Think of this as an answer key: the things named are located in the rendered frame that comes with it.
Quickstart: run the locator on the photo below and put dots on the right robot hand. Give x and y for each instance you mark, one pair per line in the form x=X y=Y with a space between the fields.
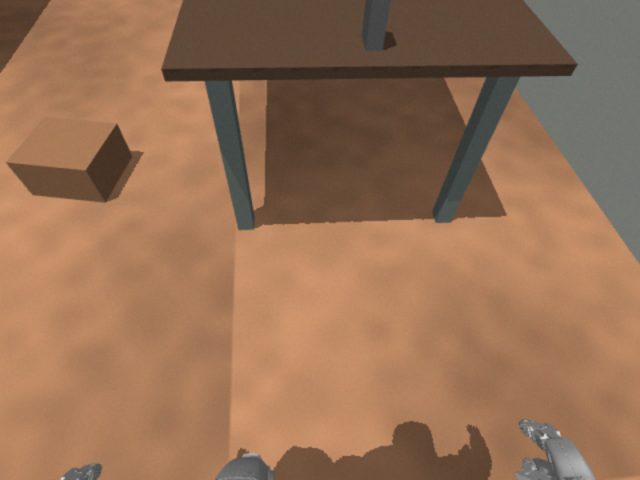
x=565 y=461

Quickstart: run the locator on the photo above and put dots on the table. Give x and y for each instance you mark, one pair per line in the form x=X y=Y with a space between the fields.
x=220 y=41

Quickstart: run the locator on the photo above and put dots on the left robot hand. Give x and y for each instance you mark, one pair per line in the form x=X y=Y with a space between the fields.
x=87 y=472

